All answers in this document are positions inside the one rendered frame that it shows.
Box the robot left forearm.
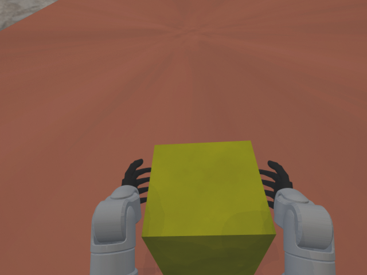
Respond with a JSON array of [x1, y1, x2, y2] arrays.
[[90, 185, 142, 275]]

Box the robot left hand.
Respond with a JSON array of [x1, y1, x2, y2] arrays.
[[122, 159, 151, 203]]

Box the robot right hand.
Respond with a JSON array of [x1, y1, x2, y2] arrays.
[[259, 160, 293, 209]]

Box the carton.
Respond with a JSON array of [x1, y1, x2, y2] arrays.
[[142, 140, 276, 275]]

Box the robot right forearm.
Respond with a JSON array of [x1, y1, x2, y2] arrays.
[[274, 188, 336, 275]]

